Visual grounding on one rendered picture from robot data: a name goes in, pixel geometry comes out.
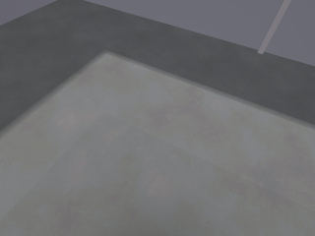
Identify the panel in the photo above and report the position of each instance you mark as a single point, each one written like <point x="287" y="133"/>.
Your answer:
<point x="273" y="26"/>

